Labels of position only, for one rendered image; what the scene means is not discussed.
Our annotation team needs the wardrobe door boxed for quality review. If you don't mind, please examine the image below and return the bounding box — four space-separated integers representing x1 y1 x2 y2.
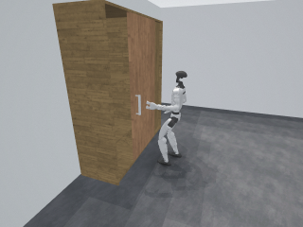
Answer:
154 22 160 131
127 11 155 161

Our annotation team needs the robot torso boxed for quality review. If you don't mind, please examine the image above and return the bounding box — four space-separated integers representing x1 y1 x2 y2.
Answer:
170 86 186 123

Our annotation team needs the left robot upper arm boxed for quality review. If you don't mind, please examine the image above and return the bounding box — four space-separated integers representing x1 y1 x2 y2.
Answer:
173 88 181 111

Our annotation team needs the left robot hand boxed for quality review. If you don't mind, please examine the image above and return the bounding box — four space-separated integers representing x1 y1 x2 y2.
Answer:
146 101 160 110

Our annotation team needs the right robot upper arm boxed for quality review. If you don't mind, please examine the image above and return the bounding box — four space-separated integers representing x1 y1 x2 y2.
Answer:
183 86 187 103

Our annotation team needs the handle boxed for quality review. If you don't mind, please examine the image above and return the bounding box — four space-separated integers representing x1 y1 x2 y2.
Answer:
135 95 141 115
159 80 162 96

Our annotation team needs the left robot shin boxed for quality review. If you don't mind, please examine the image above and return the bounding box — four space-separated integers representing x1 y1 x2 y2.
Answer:
158 139 168 162

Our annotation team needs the left robot forearm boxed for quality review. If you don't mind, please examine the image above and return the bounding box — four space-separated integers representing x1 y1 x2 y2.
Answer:
156 104 179 112

